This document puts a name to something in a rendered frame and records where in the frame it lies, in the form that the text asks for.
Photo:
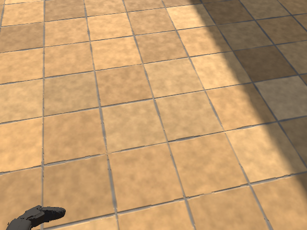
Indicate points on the left robot hand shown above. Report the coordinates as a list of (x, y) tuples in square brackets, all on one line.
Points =
[(35, 216)]

